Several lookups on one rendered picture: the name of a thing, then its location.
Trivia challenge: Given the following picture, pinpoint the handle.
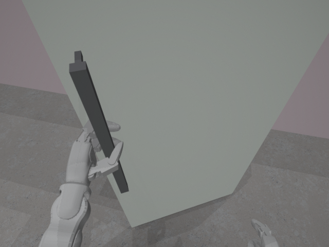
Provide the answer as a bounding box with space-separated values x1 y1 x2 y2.
69 51 129 193

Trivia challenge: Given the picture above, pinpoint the fridge door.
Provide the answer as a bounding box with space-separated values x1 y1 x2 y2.
22 0 329 228

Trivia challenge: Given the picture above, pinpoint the right robot hand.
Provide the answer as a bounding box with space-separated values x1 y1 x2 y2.
247 219 280 247

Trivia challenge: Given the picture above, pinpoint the left robot forearm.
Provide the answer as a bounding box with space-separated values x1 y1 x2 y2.
38 182 92 247

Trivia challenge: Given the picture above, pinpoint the left robot hand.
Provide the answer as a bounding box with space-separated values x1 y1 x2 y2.
66 120 123 187

